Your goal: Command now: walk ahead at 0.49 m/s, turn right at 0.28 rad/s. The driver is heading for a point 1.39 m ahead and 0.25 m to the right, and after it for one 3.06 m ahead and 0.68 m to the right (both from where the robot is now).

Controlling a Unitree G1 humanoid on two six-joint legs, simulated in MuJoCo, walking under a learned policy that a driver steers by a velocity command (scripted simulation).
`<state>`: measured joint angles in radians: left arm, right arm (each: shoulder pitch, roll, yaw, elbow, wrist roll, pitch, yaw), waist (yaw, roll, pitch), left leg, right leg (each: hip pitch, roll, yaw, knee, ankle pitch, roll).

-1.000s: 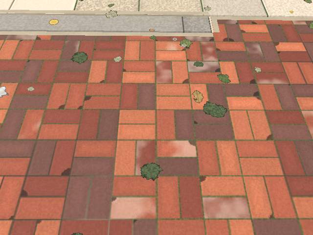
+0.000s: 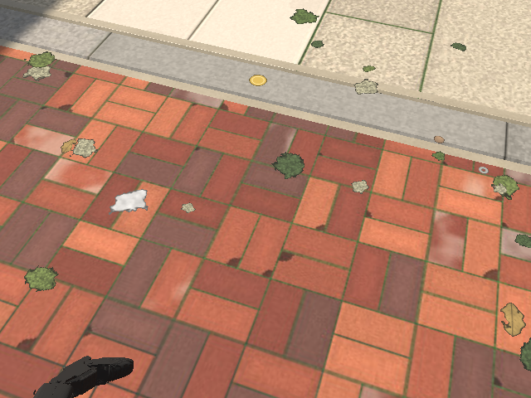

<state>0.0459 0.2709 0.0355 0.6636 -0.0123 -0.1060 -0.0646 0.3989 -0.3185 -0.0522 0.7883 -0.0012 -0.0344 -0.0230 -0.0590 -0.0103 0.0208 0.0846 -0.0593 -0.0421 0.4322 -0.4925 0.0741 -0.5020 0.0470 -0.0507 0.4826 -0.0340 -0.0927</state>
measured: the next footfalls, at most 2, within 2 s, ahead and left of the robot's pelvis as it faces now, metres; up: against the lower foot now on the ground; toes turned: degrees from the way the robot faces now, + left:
left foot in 0.46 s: +0.46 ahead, +0.09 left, +0.00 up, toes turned -20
right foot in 0.96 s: +0.60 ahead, -0.27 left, +0.00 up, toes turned -26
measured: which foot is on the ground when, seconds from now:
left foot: down 0.00-0.00, up 0.02-0.44, down 0.46-0.96, up 0.98-1.00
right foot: down 0.00-0.46, up 0.48-0.94, down 0.96-1.00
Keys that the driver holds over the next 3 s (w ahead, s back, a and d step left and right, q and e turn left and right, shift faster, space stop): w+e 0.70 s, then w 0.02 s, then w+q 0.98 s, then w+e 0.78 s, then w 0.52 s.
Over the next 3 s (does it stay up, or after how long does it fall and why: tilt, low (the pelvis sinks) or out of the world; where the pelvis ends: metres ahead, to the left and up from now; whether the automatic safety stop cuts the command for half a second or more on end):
stays up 1.60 -0.35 0.01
